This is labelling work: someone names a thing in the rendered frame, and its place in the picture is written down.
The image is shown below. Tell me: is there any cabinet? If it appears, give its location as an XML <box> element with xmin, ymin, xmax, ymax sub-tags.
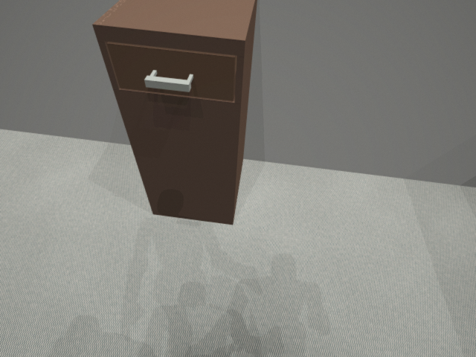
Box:
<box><xmin>92</xmin><ymin>0</ymin><xmax>257</xmax><ymax>225</ymax></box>

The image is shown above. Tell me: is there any drawer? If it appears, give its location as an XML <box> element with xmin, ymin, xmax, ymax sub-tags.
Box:
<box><xmin>107</xmin><ymin>42</ymin><xmax>237</xmax><ymax>101</ymax></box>

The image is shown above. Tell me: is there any handle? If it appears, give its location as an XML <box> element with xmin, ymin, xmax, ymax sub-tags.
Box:
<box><xmin>144</xmin><ymin>70</ymin><xmax>193</xmax><ymax>92</ymax></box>

